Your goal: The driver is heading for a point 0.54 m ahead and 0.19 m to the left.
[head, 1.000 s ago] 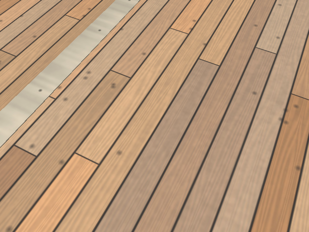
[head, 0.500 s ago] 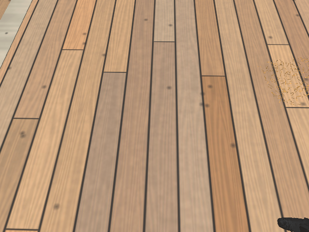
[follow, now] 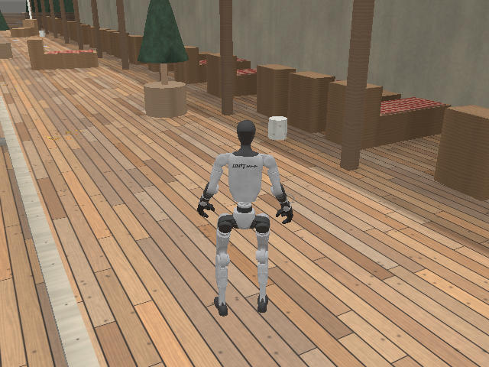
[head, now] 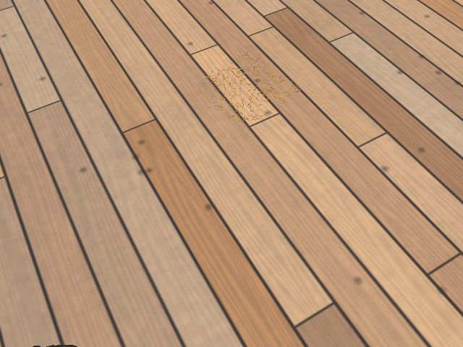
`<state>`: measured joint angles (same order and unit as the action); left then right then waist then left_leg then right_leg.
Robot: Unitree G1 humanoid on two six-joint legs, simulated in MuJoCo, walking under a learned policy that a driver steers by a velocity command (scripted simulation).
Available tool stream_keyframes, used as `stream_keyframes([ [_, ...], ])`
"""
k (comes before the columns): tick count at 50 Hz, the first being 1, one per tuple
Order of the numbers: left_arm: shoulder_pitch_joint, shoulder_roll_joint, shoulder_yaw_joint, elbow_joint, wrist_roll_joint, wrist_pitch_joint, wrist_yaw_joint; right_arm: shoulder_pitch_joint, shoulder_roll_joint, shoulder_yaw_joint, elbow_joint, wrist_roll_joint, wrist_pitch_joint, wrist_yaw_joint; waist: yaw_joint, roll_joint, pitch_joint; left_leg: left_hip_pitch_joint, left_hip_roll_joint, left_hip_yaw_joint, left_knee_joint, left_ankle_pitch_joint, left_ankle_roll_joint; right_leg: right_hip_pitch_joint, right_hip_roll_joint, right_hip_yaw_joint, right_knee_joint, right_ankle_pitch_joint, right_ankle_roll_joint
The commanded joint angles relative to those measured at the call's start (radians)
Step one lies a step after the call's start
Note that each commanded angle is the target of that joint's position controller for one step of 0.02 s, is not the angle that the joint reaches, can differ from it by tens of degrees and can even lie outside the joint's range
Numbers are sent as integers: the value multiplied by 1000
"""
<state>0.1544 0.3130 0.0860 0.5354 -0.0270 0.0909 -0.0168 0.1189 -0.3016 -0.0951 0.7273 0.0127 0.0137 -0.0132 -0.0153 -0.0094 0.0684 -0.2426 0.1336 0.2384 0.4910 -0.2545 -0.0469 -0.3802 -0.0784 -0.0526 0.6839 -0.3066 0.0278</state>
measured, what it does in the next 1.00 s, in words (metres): steps on the spot, turning left: right foot, then left foot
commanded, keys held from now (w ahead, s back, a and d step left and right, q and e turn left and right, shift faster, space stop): q+shift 0.92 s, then w+q+shift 0.08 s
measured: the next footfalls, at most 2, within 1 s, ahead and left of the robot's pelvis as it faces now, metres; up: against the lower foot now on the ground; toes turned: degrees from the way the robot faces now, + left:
right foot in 0.02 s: +0.04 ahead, -0.13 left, +0.00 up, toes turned -6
left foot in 0.52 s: +0.03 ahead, +0.11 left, +0.00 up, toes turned +18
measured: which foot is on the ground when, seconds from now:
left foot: down 0.00-0.02, up 0.04-0.50, down 0.52-1.00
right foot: up 0.00-0.00, down 0.02-0.54, up 0.56-1.00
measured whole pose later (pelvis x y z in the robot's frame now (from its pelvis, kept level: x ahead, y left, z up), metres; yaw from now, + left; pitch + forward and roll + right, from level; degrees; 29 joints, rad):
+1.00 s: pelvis +0.07 +0.02 +0.00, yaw +38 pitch +3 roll -2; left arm 0.08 0.31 0.09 0.70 -0.02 -0.04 0.00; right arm 0.16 -0.34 -0.09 0.56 0.03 0.06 -0.03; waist -0.01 -0.01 0.01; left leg -0.30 -0.15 -0.32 0.58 -0.31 0.04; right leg -0.38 0.08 0.14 0.57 -0.29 0.06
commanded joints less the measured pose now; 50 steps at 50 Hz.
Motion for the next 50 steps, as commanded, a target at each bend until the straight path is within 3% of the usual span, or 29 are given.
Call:
stream_keyframes([
  [1, 143, 169, 76, -22, 6, -7, 16, 45, -109, -35, -26, 10, -17, 17, 60, -23, -173, -91, 97, -28, 221, 115, 48, 351, 20, 88, -286, 325, -112],
  [2, 153, 292, 91, -48, 14, -22, 33, 33, -44, -3, -85, -49, -19, 24, 18, -376, -178, -458, -35, -6, 566, -434, -45, 533, -268, 474, -232, 844, -250],
  [3, 133, 252, 74, -71, 59, -54, 22, -50, -93, -15, -97, -35, -20, 10, 101, -283, -303, -494, -70, -197, 739, -448, -52, 429, -365, 528, -272, 820, -402],
  [4, 116, 193, 50, -50, 67, -75, 15, -86, -131, -22, -91, 0, -12, 0, 102, -181, -268, -474, -44, -227, 780, -364, -31, 383, -307, 398, -289, 727, -364],
  [5, 66, 142, 33, -24, 52, -86, 20, -61, -109, -18, -73, 7, -6, -8, 62, -157, -223, -466, -32, -240, 734, -287, -13, 341, -242, 310, -292, 617, -298],
  [6, 16, 84, 11, -14, 38, -89, 26, -23, -100, -13, -40, -5, 2, -13, 35, -124, -212, -427, -18, -251, 692, -218, -16, 316, -201, 246, -294, 560, -251],
  [7, -28, 40, -11, 1, 38, -93, 32, 31, -88, -10, -10, -12, 10, -10, 2, -132, -207, -335, -24, -248, 667, -139, -26, 252, -174, 175, -302, 586, -235],
  [8, -44, 18, -22, 13, 50, -99, 37, 69, -82, -8, 13, -6, 15, -5, -13, -140, -203, -262, -37, -249, 642, -92, -34, 209, -158, 123, -316, 584, -227],
  [10, -78, 31, -19, 23, 70, -106, 46, 62, -79, -1, 6, 10, 20, -2, -6, -136, -163, -211, -52, -261, 510, -53, -41, 187, -146, 58, -334, 504, -212],
  [13, -43, 115, 11, 50, 61, -89, 62, 2, -106, -1, -48, 10, 27, 2, 40, -135, -112, -272, -50, -231, 461, -110, -43, 240, -221, 102, -356, 420, -256],
  [18, -48, 106, 20, 71, 51, -78, 60, 11, -78, 1, -93, 10, 46, 17, 48, -99, -76, -318, -19, -207, 437, -184, -31, 274, -284, 102, -355, 391, -279],
  [22, -71, 121, 36, 77, 36, -78, 52, 27, -64, -2, -125, 16, 53, 35, 35, -103, -116, -243, -41, -151, 331, -184, 3, 307, -292, 29, -292, 530, -245],
  [25, -89, 124, 45, 88, 5, -76, 42, 79, -65, -14, -136, 20, 64, 46, -11, -100, -150, -95, -90, -102, 111, -46, 57, 290, -271, -65, -162, 541, -159],
  [26, -47, 104, 44, 112, 2, -79, 35, 142, -100, -32, -123, 15, 63, 33, -35, -39, -171, 39, -116, -139, -1, 106, 100, 220, -214, -122, -32, 480, -95],
  [27, -58, 70, 37, 93, 28, -85, 33, 216, -234, -73, -128, 12, 55, 9, -54, 187, -189, 249, 44, -428, -72, 546, 198, -40, -96, -185, 263, 168, 2],
  [28, -172, 23, 15, 3, 59, -96, 38, 224, -334, -86, -151, -28, 32, 12, -54, 393, -244, 334, 249, -833, -100, 771, 430, -334, 95, -50, 509, -403, 68],
  [29, -204, 74, 28, 22, 54, -96, 38, 213, -268, -68, -159, -32, 6, 24, -92, 187, -291, 347, 257, -770, -125, 664, 451, -378, 71, 106, 619, -413, 62],
  [30, -206, 77, 29, 22, 32, -100, 39, 178, -245, -58, -154, -20, -10, 19, -59, 139, -231, 298, 201, -685, -130, 566, 396, -390, 62, 130, 612, -319, 39],
  [31, -181, 79, 33, 41, 33, -102, 48, 118, -224, -54, -158, 3, -11, 7, -17, 66, -179, 255, 137, -618, -128, 481, 335, -401, 46, 137, 555, -217, 32],
  [32, -166, 99, 39, 46, 43, -101, 57, 66, -197, -44, -170, 21, -4, -5, 7, 67, -151, 217, 110, -589, -130, 463, 300, -393, 39, 142, 502, -140, 33],
  [34, -125, 84, 37, 65, 44, -102, 53, 35, -187, -36, -192, 12, 8, -22, 33, 96, -174, 159, 62, -555, -126, 516, 284, -307, 74, 137, 488, -50, 50],
  [36, -108, 65, 30, 78, 38, -104, 51, 51, -194, -39, -195, 9, 11, -29, 30, 87, -189, 161, 39, -555, -116, 513, 277, -284, 99, 142, 407, -10, 64],
  [42, -153, 62, 23, 77, 28, -114, 45, 40, -215, -48, -218, 12, 27, -35, 9, 156, -159, 110, -5, -676, -90, 305, 249, -213, 149, 183, 132, 21, 79],
  [46, -152, 82, 29, 79, 23, -133, 31, 20, -215, -49, -237, 11, 35, -27, -1, 194, -170, 106, -16, -775, -40, 363, 239, -136, 166, 205, 10, -3, 61],
  [48, -112, 99, 36, 90, 7, -149, 17, 20, -200, -42, -241, 24, 35, -22, 4, 192, -201, 49, -41, -821, -73, 6, 235, -13, 158, 197, -94, -1, 38],
  [50, -30, 103, 51, 118, -18, -165, 9, -6, -175, -24, -248, 22, 27, -14, 61, 181, -153, -144, -93, -828, -64, -363, 215, 226, 135, 171, -257, 59, 7],
])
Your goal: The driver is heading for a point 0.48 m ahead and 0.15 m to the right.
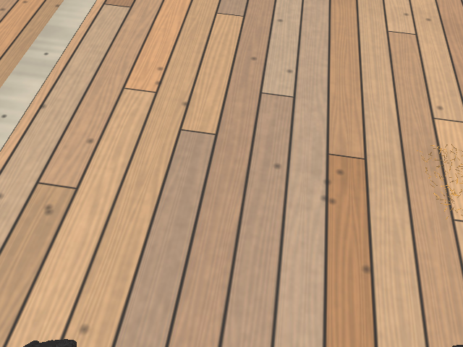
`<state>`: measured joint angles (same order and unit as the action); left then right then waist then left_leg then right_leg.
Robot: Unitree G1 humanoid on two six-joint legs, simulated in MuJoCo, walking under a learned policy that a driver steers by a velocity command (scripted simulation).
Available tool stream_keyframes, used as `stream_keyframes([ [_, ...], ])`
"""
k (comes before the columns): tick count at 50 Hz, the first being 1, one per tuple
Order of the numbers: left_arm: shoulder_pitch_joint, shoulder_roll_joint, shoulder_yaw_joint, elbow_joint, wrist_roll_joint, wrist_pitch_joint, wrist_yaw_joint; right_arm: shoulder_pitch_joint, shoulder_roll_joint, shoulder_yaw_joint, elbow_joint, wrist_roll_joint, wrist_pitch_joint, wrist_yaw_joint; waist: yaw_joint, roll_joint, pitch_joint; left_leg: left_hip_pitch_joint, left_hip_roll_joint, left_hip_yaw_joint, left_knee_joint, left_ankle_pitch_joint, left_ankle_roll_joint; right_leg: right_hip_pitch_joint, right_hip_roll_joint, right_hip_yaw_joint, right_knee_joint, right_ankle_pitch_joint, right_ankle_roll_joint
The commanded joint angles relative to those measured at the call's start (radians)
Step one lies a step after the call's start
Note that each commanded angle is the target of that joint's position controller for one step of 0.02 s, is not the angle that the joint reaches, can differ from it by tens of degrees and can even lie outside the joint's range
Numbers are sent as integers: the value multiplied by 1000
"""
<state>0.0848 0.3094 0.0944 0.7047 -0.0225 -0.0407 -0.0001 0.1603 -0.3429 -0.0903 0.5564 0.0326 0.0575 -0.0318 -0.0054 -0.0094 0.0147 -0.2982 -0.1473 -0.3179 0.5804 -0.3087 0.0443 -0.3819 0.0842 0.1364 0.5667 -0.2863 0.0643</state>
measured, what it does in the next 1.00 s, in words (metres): walks ahead, turning right: right foot, then left foot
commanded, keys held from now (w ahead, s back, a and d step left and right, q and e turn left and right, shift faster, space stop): w+e+shift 0.64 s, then shift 0.36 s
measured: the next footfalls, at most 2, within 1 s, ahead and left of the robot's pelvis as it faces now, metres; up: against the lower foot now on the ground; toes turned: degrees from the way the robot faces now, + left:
right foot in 0.02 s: +0.07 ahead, -0.12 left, +0.00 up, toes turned +13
left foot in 0.34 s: +0.20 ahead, +0.14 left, +0.00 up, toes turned -4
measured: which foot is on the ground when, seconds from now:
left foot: down 0.00-0.02, up 0.04-0.32, down 0.34-0.78, up 0.80-1.00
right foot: up 0.00-0.00, down 0.02-0.36, up 0.38-0.76, down 0.78-1.00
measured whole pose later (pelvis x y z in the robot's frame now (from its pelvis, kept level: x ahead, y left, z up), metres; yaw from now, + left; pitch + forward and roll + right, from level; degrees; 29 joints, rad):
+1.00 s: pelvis +0.52 -0.09 +0.00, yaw -26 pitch +1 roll +0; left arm 0.16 0.27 0.02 0.74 0.00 -0.06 -0.03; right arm 0.19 -0.31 -0.04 0.70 0.01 -0.06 -0.04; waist 0.00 0.01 0.11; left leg -0.63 0.12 -0.08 1.15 -0.34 -0.08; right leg -0.28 0.13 -0.02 0.42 -0.14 -0.14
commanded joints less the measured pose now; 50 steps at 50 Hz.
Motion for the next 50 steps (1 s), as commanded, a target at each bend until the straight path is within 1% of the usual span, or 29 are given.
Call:
stream_keyframes([
  [1, 133, 141, 54, -29, -15, -40, -5, -16, -70, -6, -66, -11, -27, 7, 76, 108, -133, -192, 134, -170, 18, -418, 81, 386, -144, 64, -172, -28, -74],
  [2, 236, 193, 55, -16, 26, -45, -5, 2, 17, 25, -80, -16, -41, 7, 74, -96, -159, -345, 11, 50, 312, -386, 26, 483, -333, 394, -302, -395, -184],
  [3, 227, 217, 56, -10, 62, -63, -22, 8, -12, 23, -102, 6, -62, 2, 40, -229, -58, -491, 47, 72, 482, -311, 8, 397, -436, 747, -425, -669, -302],
  [5, 175, 114, 21, -23, 15, -67, -16, -28, -100, 7, -66, -15, -92, 7, 41, -114, 73, -522, 122, 122, 547, -152, -12, 299, -390, 598, -410, -539, -305],
  [7, 238, 124, 11, -14, 0, -55, -9, -82, -70, 15, -74, -41, -130, 17, 62, -80, 64, -489, 167, 188, 482, -42, -24, 287, -313, 476, -415, -389, -278],
  [8, 253, 149, 15, 30, 67, -31, -21, -120, -82, 20, -65, -146, -103, 62, 59, -11, 70, -410, 152, 258, 438, 22, -42, 195, -241, 384, -411, -324, -240],
  [12, 282, 169, 28, 50, 47, -9, -25, -136, 7, 57, -87, -80, -97, 99, 63, -195, 48, -179, 103, 335, 141, -56, -84, 94, -157, 291, -409, -179, -245],
  [14, 276, 178, 34, 55, 48, 1, -27, -121, 2, 56, -78, -62, -106, 81, 45, -199, 33, -8, 72, 338, -11, -51, -85, 33, -158, 292, -382, -145, -247],
  [16, 271, 156, 30, 63, 39, 1, -25, -10, -23, 43, -28, -57, -121, 43, -18, -123, 0, 271, 81, 327, -177, 112, -59, -64, -141, 286, -293, -87, -225],
  [17, 258, 135, 27, 61, 32, -12, -27, 98, -72, 25, 2, -65, -130, 22, -77, -74, -57, 487, 135, 289, -159, 88, -42, -175, -100, 243, -160, -53, -200],
  [18, 229, 69, 8, 33, 16, -32, -29, 266, -163, -2, 20, -86, -138, 5, -171, 87, -174, 686, 357, 67, -223, -176, -4, -292, -22, 122, 150, -118, -166],
  [19, 201, 7, -17, -35, -15, -39, -23, 301, -270, -28, 37, -102, -125, -4, -167, 318, -239, 698, 587, -329, -371, -521, 65, -473, 27, -10, 409, -219, -141],
  [20, 169, 67, -11, -26, 14, -20, -16, 232, -188, -15, 35, -103, -123, -1, -125, 168, -150, 563, 598, -339, -349, -533, 87, -510, -81, -25, 567, -136, -145],
  [21, 150, 72, -8, -15, 36, -12, -27, 185, -103, 11, 27, -96, -128, 6, -96, 98, -76, 482, 541, -218, -340, -427, 78, -516, -105, -36, 607, -64, -144],
  [23, 167, 64, -7, 5, 55, 7, -57, 177, -40, 32, 52, -87, -134, 12, -58, 111, -21, 399, 461, -8, -388, -251, 60, -492, -151, -65, 619, -12, -130],
  [26, 84, 35, -20, -26, 59, 31, -85, 240, -28, 33, 113, -67, -154, 22, -53, 126, 63, 370, 418, 172, -432, -17, 45, -567, -177, -84, 670, 61, -127],
  [29, -18, 24, -34, -78, 56, 36, -99, 249, -7, 39, 158, -67, -171, 28, -23, 112, 112, 334, 407, 328, -466, 192, 38, -597, -185, -95, 634, 147, -127],
  [33, -165, 3, -70, -140, 61, 31, -121, 238, -18, 40, 210, -66, -178, 19, -9, 54, 193, 208, 351, 543, -505, 565, 6, -373, -147, -256, 306, 227, -174],
  [35, -121, -8, -81, -125, 67, 22, -114, 285, -80, 32, 242, -61, -179, 11, 13, 64, 127, 232, 356, 560, -367, 1188, 3, -134, -25, -349, 201, 224, -205],
  [37, 184, 58, -55, -30, 79, 8, -91, 255, -162, 17, 244, -52, -163, 1, 165, 115, -66, 219, 380, 536, 17, 1335, 3, 231, 42, -277, 111, 222, -242],
  [38, 284, 157, 3, -48, -19, 4, -59, 189, -258, -10, 204, 6, -165, -5, 262, 118, -145, 123, 366, 500, 200, 1265, -26, 476, -19, -162, 11, 418, -265],
  [39, 326, 233, 11, -13, -26, 17, -27, 190, -127, 23, 185, -33, -173, -4, 215, -143, -223, -133, 184, 525, 631, 181, -87, 777, -187, 37, 22, 784, -292],
  [40, 253, 293, -6, -66, 38, 8, -9, 411, -42, 62, 160, -49, -192, 19, 54, -262, -524, -323, 146, 272, 986, -349, -102, 1029, -485, 487, 85, 1283, -465],
  [41, 271, 236, 1, -84, 56, 17, -16, 327, -152, 40, 167, -7, -195, 26, 150, -55, -675, -301, 146, 136, 1057, -311, -110, 1000, -490, 488, -8, 1088, -548],
  [42, 204, 222, 0, -58, 40, 5, -28, 255, -140, 37, 135, 23, -186, 21, 94, 23, -448, -360, 189, 191, 951, -251, -111, 787, -431, 384, -102, 912, -503],
  [43, 119, 164, -12, -62, 9, -15, -28, 204, -114, 39, 130, 8, -173, 5, 45, 102, -272, -378, 247, 218, 841, -195, -111, 583, -374, 294, -147, 758, -439],
  [44, 63, 135, -24, -69, 1, -25, -27, 207, -111, 34, 150, 2, -154, -6, 8, 107, -149, -337, 264, 240, 803, -164, -118, 392, -341, 228, -184, 750, -410],
  [46, 34, 126, -24, -66, 22, -39, -30, 251, -94, 27, 163, -12, -123, -12, -39, 79, -89, -196, 282, 241, 727, -95, -124, 156, -300, 132, -258, 771, -381],
  [50, 33, 89, -33, -15, 26, -44, -19, 206, -25, 32, 144, -37, -109, -20, -47, -13, -98, -183, 256, 280, 506, 66, -134, 102, -221, -33, -272, 947, -339],
])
